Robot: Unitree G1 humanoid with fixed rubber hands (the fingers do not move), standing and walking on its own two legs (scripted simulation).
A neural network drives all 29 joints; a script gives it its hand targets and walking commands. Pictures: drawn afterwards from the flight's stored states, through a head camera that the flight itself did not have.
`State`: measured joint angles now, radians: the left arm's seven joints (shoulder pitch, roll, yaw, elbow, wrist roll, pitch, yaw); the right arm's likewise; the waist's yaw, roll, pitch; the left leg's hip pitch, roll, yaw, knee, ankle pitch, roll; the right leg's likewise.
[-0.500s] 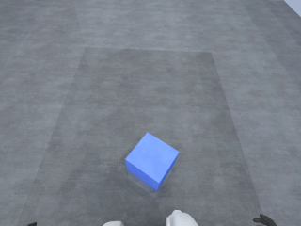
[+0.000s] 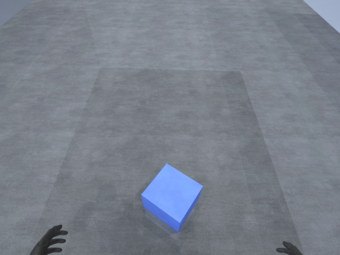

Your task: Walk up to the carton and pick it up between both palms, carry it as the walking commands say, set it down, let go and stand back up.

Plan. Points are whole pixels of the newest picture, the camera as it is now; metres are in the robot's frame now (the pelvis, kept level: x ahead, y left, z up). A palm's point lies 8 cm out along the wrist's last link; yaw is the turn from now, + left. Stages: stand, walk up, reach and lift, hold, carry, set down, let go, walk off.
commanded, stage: walk up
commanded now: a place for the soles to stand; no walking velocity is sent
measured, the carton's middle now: (172, 196) +0.52 -0.02 -0.68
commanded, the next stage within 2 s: none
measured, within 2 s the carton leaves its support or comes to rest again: neither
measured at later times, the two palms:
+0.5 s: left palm out of the picture +0.04 +0.38 -0.07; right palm out of the picture +0.11 -0.32 -0.10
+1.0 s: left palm out of the picture +0.26 +0.47 -0.08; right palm out of the picture +0.02 -0.17 -0.12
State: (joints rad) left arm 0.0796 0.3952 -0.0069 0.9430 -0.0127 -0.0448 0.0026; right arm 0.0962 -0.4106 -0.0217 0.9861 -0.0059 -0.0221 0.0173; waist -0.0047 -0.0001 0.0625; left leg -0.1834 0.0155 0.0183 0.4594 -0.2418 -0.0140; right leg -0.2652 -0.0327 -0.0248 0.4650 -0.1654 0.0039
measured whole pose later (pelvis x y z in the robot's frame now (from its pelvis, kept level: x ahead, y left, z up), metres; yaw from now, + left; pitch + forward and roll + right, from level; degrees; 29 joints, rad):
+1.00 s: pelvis +0.05 +0.17 -0.02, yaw -17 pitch -1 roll -1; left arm 0.24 0.48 0.07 0.81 0.02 -0.09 0.06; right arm 0.28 -0.47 -0.10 0.69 -0.02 0.04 0.05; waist -0.05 0.07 0.12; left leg -0.32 0.03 0.06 0.82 -0.46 0.02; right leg -0.35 0.07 -0.05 0.65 -0.27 -0.07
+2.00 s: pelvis +0.09 +0.20 -0.01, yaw -34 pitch -1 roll +1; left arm 0.14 0.41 0.02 0.86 0.01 -0.03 -0.01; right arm 0.19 -0.45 -0.05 0.85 -0.01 -0.05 -0.01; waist -0.02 0.00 0.07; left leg -0.25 0.06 0.03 0.61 -0.33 -0.05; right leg -0.29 0.03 0.07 0.66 -0.35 -0.01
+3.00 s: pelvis +0.10 +0.22 +0.01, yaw -36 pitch -2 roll +0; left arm 0.08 0.40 -0.01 1.07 0.00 -0.03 0.00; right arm 0.05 -0.40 -0.03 1.05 -0.01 -0.02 0.01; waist -0.01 0.00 0.07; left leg -0.11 0.04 0.06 0.37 -0.22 -0.02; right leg -0.15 0.00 0.10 0.40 -0.22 0.02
